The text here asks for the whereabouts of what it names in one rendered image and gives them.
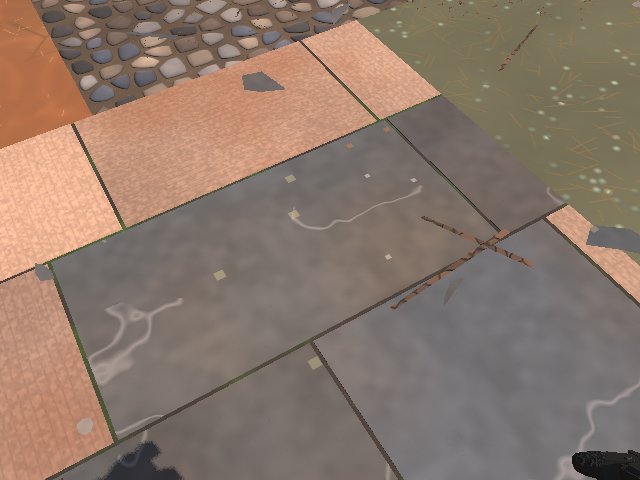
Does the robot right hand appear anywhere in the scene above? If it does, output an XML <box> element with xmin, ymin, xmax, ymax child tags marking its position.
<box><xmin>572</xmin><ymin>450</ymin><xmax>640</xmax><ymax>480</ymax></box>

